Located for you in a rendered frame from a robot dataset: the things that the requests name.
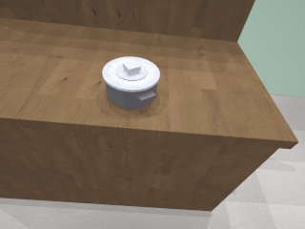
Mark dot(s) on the pot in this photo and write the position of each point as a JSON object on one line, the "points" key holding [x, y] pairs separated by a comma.
{"points": [[131, 100]]}

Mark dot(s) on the knob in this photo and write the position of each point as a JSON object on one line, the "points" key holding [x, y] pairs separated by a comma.
{"points": [[131, 66]]}

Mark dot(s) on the table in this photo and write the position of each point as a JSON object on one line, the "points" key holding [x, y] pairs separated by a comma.
{"points": [[211, 125]]}

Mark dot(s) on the lid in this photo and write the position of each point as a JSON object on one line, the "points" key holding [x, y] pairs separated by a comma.
{"points": [[117, 77]]}

